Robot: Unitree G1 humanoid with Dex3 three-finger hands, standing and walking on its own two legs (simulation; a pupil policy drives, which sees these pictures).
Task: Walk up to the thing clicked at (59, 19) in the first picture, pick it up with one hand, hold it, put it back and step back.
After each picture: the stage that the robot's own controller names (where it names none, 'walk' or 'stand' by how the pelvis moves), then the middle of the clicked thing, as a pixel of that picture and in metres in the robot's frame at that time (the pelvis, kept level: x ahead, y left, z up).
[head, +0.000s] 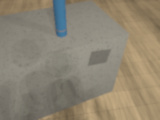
stand; (60, 16) +0.88 +0.15 +0.02
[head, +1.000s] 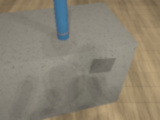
rise first; (61, 18) +0.81 +0.16 +0.04
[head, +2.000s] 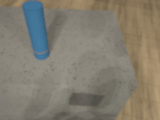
stand; (38, 33) +0.56 +0.22 +0.06
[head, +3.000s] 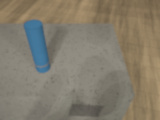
stand; (38, 48) +0.56 +0.21 +0.02
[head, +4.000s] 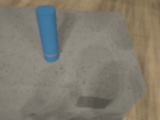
stand; (49, 37) +0.57 +0.15 +0.03
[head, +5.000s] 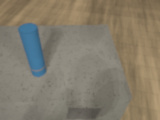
stand; (34, 52) +0.54 +0.22 +0.02
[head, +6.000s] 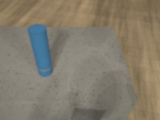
stand; (42, 53) +0.55 +0.19 +0.02
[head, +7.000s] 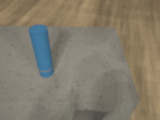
stand; (43, 53) +0.54 +0.18 +0.02
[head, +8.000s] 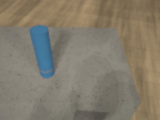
stand; (43, 54) +0.54 +0.18 +0.02
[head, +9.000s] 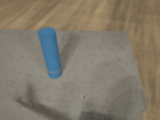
rise first; (51, 55) +0.55 +0.18 +0.02
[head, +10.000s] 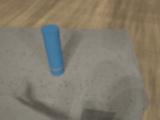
go down; (54, 52) +0.56 +0.18 +0.02
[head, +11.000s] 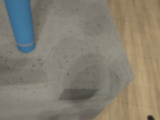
go down; (21, 22) +0.56 +0.17 +0.08
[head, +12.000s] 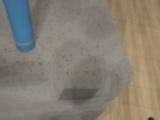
approach; (20, 20) +0.56 +0.17 +0.09
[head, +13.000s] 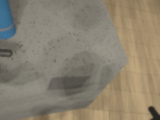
close; out of the picture +0.57 +0.19 +0.12
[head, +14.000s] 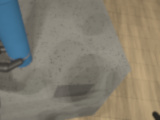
lift; (13, 34) +0.48 +0.16 +0.11
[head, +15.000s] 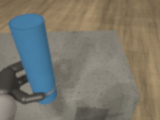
lift; (38, 65) +0.31 +0.13 +0.21
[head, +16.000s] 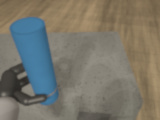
hold; (39, 68) +0.32 +0.12 +0.20
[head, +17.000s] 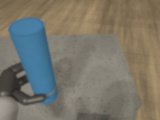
hold; (38, 68) +0.31 +0.12 +0.21
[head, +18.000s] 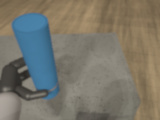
crouch; (41, 64) +0.32 +0.12 +0.21
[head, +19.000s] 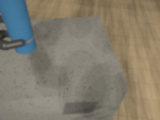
crouch; (15, 13) +0.48 +0.16 +0.24
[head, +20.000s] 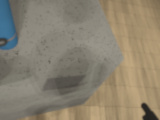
lower; out of the picture +0.53 +0.16 +0.12
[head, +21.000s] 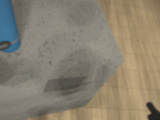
lower; (0, 15) +0.53 +0.16 +0.12
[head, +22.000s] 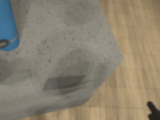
lower; out of the picture +0.53 +0.16 +0.12
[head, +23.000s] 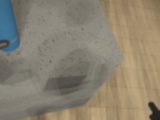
lower; out of the picture +0.52 +0.16 +0.12
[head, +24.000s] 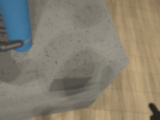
open; (15, 15) +0.53 +0.13 +0.12
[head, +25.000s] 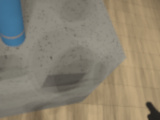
rise; (6, 6) +0.52 +0.14 +0.12
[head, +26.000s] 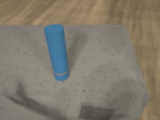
sink last; (58, 55) +0.51 +0.13 +0.06
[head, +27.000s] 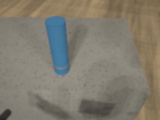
stand; (59, 48) +0.52 +0.13 +0.07
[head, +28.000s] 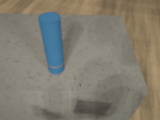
stand; (53, 46) +0.51 +0.13 +0.09
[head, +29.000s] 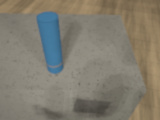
stand; (52, 46) +0.51 +0.14 +0.08
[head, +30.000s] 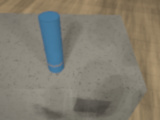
stand; (53, 45) +0.52 +0.13 +0.08
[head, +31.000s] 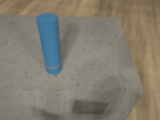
stand; (51, 47) +0.51 +0.13 +0.08
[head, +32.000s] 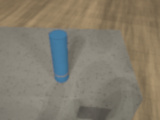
stand; (60, 58) +0.53 +0.12 +0.02
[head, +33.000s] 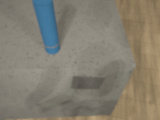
walk; (48, 28) +0.59 +0.16 +0.05
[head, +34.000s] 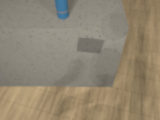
walk; out of the picture +0.88 +0.15 +0.04
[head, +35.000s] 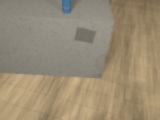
stand; out of the picture +1.20 +0.14 +0.03
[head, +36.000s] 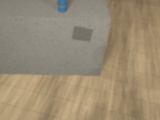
stand; out of the picture +1.19 +0.16 +0.02
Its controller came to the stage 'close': yes
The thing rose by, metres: 0.23
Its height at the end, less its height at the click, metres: +0.00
